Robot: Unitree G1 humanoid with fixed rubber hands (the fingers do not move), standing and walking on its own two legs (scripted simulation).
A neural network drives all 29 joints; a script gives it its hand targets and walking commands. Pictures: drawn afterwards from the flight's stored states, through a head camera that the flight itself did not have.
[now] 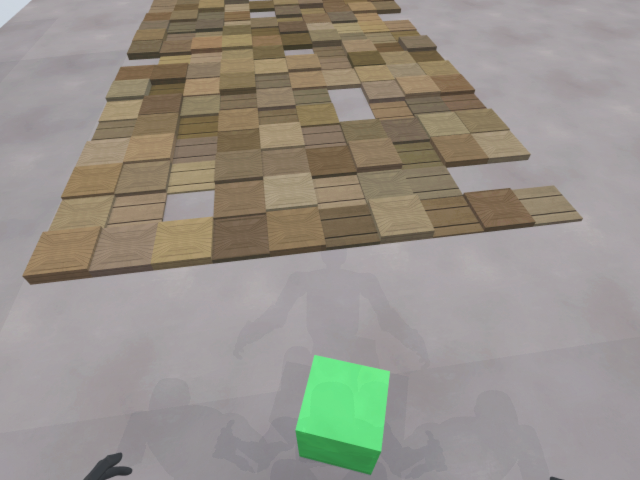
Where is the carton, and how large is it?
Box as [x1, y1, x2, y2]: [295, 355, 389, 474]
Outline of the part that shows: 314,355 295,430 299,455 370,474 381,449 389,371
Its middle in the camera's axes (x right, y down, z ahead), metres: +0.07 +0.50 +1.08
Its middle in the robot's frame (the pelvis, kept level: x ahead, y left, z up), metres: +0.42 -0.04 -0.66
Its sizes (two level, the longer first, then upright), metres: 0.210 0.200 0.250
